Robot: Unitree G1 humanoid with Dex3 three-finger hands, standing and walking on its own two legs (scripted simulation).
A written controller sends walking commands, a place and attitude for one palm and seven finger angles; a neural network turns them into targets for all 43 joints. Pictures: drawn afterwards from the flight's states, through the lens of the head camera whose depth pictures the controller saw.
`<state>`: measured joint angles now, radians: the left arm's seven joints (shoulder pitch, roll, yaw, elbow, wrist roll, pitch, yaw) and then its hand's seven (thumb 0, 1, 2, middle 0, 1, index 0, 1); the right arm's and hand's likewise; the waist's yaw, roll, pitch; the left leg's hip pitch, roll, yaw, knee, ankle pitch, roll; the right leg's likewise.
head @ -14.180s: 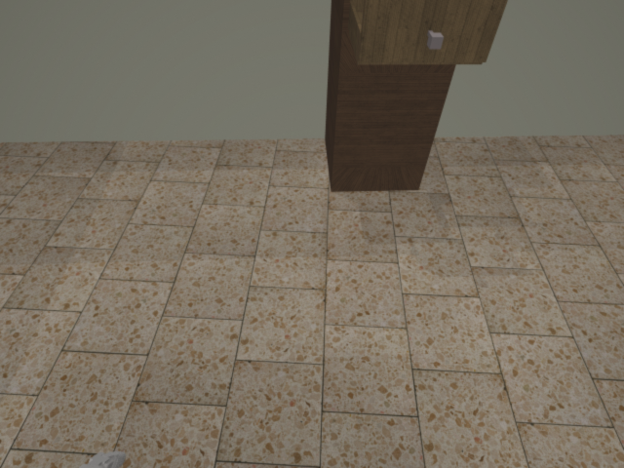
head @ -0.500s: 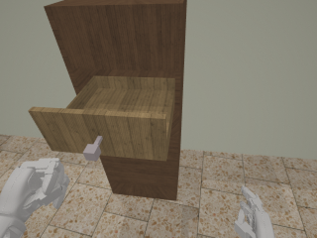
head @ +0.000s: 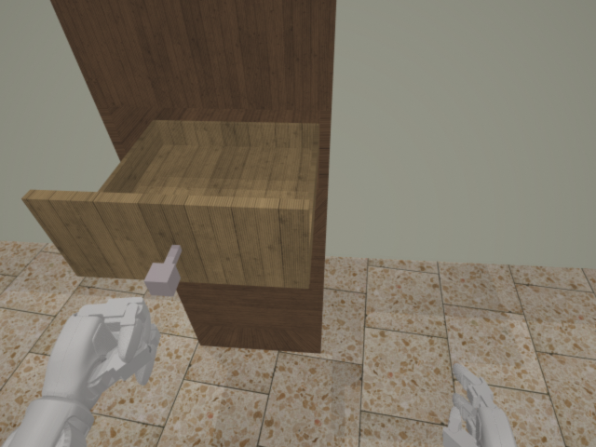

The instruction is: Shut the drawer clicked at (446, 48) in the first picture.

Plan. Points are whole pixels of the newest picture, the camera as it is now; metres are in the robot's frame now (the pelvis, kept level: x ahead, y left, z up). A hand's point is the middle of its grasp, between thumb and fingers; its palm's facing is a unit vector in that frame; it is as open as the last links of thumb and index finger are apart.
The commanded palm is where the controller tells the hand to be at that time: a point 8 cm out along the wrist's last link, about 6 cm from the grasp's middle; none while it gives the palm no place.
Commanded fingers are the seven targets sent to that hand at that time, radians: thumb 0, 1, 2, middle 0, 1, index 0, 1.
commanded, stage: bring the fist close to the handle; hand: left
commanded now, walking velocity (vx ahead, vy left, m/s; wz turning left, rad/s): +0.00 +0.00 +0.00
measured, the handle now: (167, 268) +0.33 +0.21 +0.09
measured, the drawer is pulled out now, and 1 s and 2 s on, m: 0.26 0.26 0.14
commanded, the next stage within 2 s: push the drawer shut in 0.76 s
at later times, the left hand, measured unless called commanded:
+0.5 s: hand (166, 335) +0.23 +0.18 +0.08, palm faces -0.01 -1.00 -0.05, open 3.3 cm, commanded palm +0.20 +0.24 +0.09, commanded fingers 0.00 0.90 0.90 -1.40 -1.60 -1.40 -1.60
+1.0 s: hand (156, 337) +0.23 +0.20 +0.08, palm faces +0.02 -1.00 -0.05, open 3.3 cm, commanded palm +0.22 +0.25 +0.09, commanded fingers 0.00 0.90 0.90 -1.40 -1.60 -1.40 -1.60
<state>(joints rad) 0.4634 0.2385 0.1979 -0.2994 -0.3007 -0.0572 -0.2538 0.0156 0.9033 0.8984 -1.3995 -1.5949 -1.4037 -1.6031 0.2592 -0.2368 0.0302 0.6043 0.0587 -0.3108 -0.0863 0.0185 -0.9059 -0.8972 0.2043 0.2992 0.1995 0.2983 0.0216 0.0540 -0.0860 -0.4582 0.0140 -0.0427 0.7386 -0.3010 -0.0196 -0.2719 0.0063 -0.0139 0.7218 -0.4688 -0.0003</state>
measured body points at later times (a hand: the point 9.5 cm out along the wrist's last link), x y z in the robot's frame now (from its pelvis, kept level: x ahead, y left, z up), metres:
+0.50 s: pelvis +0.00 +0.00 -0.01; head +0.00 -0.01 +0.44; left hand +0.23 +0.24 +0.09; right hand +0.16 -0.24 -0.08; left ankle +0.05 +0.13 -0.71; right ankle -0.05 -0.12 -0.71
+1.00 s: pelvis +0.00 +0.00 -0.01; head +0.00 -0.01 +0.44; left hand +0.22 +0.25 +0.09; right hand +0.17 -0.24 -0.08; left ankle +0.05 +0.13 -0.71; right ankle -0.05 -0.12 -0.71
